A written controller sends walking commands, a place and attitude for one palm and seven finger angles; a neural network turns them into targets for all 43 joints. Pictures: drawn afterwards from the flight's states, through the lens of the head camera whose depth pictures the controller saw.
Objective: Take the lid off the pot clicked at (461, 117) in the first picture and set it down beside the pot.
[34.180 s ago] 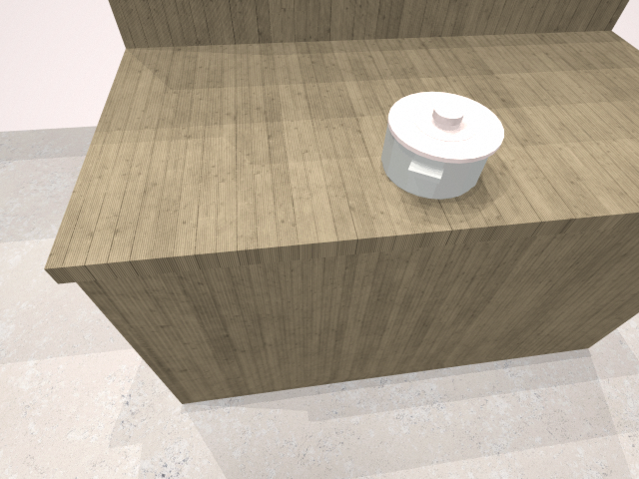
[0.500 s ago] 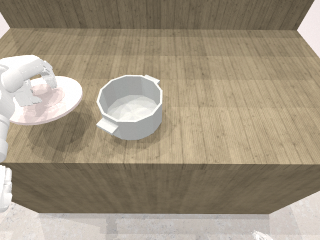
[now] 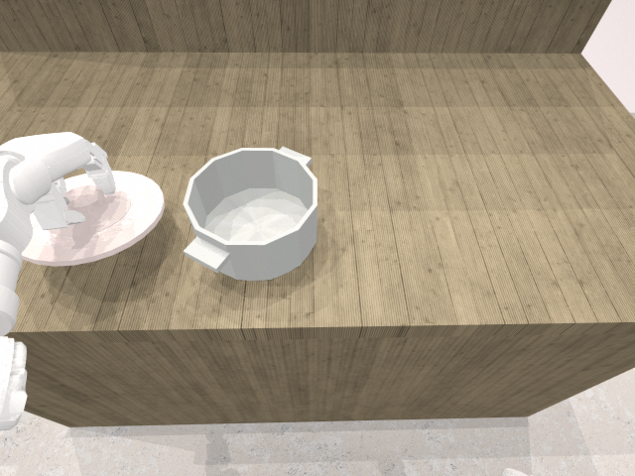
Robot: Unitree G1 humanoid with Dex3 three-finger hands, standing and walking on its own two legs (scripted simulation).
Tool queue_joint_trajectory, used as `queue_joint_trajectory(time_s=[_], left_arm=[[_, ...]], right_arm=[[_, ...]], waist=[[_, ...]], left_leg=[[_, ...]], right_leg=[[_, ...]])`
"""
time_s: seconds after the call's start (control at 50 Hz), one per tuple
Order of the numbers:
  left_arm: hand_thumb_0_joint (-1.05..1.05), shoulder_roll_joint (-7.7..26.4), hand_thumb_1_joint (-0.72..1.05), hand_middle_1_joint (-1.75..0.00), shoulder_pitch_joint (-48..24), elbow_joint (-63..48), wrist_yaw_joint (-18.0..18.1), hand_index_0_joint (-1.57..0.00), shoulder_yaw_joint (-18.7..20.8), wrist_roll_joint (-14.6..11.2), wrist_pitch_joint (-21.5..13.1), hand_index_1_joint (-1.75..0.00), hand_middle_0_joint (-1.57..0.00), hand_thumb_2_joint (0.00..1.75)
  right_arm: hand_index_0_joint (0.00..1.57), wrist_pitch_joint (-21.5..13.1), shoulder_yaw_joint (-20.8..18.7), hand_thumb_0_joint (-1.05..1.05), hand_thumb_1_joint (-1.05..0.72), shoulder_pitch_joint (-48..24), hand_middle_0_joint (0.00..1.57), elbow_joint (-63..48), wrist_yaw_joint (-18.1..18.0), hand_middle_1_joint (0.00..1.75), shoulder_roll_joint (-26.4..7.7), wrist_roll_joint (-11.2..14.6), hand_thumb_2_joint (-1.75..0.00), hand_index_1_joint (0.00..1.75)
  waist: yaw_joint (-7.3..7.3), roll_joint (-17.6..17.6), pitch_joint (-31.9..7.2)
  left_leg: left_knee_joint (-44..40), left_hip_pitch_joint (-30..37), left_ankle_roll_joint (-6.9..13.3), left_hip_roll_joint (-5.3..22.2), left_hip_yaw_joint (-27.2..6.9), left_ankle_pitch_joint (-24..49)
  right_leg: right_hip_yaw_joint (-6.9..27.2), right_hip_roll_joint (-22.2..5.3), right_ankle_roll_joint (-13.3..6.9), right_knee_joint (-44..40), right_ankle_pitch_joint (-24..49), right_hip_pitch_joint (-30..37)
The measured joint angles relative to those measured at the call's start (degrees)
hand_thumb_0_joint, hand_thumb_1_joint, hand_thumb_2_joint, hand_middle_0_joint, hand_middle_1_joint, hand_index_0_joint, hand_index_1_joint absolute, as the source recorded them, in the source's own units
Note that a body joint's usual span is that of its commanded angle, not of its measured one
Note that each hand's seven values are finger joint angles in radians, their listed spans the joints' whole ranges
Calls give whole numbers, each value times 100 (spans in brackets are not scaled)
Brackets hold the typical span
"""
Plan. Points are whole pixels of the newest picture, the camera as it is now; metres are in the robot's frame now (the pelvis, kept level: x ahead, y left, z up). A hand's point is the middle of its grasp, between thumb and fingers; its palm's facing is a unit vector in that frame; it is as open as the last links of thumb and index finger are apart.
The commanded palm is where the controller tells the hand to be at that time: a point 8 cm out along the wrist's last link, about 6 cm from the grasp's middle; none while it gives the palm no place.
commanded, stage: lower the lid onto the table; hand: left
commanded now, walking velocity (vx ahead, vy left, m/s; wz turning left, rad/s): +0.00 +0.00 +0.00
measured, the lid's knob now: (84, 200) +0.44 +0.31 +0.09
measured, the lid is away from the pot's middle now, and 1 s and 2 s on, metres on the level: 0.22 0.23 0.23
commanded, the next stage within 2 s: open the fingers wide in 0.68 s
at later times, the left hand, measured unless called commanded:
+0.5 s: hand (78, 213) +0.42 +0.31 +0.08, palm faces -0.46 -0.10 -0.88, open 8.2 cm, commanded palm +0.43 +0.32 +0.15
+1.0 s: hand (73, 230) +0.41 +0.32 +0.07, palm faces -0.42 -0.09 -0.90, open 8.2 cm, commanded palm +0.42 +0.32 +0.13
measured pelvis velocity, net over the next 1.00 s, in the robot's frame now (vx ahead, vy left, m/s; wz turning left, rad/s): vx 0.00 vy -0.01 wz -0.03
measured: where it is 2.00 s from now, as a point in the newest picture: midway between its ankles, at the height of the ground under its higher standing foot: outside the picture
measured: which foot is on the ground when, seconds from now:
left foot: down 0.00-1.00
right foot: down 0.00-1.00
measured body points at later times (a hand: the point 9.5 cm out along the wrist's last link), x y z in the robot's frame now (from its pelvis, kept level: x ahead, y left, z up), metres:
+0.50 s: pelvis +0.01 -0.01 +0.00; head +0.07 -0.01 +0.44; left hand +0.44 +0.32 +0.13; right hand +0.07 -0.29 -0.12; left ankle +0.02 +0.07 -0.74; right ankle -0.02 -0.15 -0.74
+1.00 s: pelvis +0.00 -0.01 -0.01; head +0.06 +0.00 +0.43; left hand +0.42 +0.33 +0.12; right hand +0.06 -0.29 -0.13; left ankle +0.02 +0.07 -0.74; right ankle -0.02 -0.15 -0.74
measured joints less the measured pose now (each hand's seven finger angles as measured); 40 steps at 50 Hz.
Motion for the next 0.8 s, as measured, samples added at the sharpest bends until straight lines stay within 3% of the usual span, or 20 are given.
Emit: queue_joint_trajectory(time_s=[0.26, 0.6, 0.8], left_arm=[[-4, -57, 11, -93, -75, 389, 151, -66, -77, 64, -253, -78, -84, 102], [-4, 139, 12, -93, 156, 786, 342, -65, 398, 125, -593, -77, -84, 102], [-1, 214, 11, -94, 9, 1047, 396, -66, 346, 135, -660, -80, -85, 100]], right_arm=[[20, -22, 15, 1, -90, -44, 20, 61, -69, 30, 24, -11, -90, 30], [20, 40, -29, 1, -90, 106, 20, 131, -110, 30, -45, -12, -90, 30], [20, 75, -6, 1, -90, 98, 20, 152, -146, 30, -43, 37, -90, 30]], waist=[[29, -32, -18], [-102, -41, -99], [-82, -71, -163]], left_leg=[[102, -111, -28, 28, -6, -53], [332, -341, -63, 111, 40, -202], [607, -603, -69, 151, 13, -303]], right_leg=[[4, 23, -6, 132, -69, -128], [67, 89, 3, 353, -191, -382], [46, 121, -7, 596, -281, -623]])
